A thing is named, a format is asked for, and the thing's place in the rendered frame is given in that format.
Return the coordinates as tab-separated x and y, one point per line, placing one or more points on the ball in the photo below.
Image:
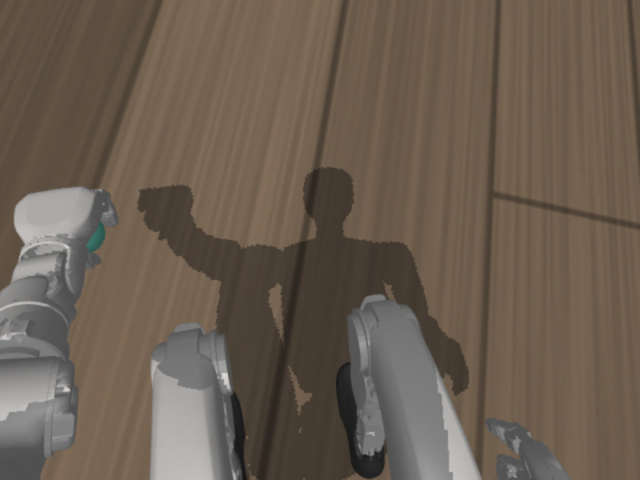
97	239

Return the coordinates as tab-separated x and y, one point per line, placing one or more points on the right robot foot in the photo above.
364	465

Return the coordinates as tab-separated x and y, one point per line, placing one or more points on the left robot arm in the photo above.
38	398

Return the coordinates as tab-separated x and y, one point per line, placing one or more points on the left robot foot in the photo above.
239	437

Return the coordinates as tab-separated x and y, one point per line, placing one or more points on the right robot hand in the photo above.
537	460

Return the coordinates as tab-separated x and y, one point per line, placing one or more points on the left robot hand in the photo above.
73	213

